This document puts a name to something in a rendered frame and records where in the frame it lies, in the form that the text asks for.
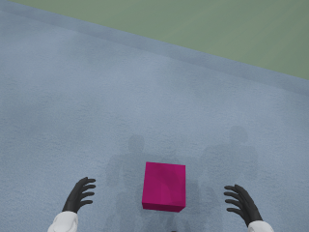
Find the left robot hand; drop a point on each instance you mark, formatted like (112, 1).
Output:
(74, 203)

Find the left robot forearm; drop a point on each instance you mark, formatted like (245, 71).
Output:
(66, 221)

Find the right robot hand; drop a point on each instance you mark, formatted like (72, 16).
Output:
(247, 208)

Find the right robot forearm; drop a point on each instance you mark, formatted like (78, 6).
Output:
(259, 226)

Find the carton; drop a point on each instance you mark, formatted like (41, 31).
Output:
(164, 187)

